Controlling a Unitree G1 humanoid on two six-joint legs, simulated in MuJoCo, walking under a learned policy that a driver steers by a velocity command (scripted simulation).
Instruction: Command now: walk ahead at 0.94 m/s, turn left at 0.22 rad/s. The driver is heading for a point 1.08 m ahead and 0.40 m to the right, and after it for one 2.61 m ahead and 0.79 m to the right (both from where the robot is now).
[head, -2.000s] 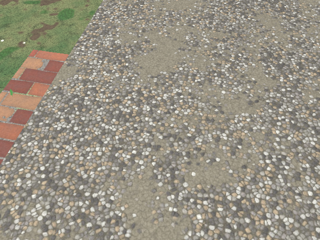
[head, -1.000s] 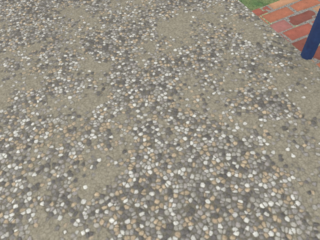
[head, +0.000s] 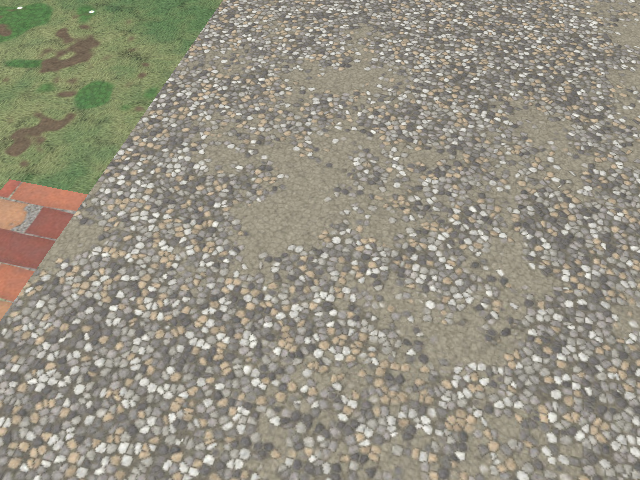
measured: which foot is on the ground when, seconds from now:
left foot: up 0.00-0.26, down 0.28-0.70, up 0.72-1.00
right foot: down 0.00-0.26, up 0.28-0.70, down 0.72-1.00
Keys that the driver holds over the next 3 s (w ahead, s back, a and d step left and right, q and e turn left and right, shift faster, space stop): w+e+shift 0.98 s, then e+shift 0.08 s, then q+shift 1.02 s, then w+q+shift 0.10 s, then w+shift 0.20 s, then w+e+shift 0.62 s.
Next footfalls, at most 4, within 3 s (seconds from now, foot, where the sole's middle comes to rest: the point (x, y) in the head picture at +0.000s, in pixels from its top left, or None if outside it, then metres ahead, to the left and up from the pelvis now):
0.28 left None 0.45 0.13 -0.77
0.72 right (403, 340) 0.80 -0.16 -0.77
1.12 left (442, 208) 1.23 -0.31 -0.77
1.54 right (509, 239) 1.11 -0.47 -0.77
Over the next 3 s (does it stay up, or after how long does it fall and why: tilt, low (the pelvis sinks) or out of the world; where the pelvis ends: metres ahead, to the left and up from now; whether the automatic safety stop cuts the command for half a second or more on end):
stays up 1.53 -0.32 0.01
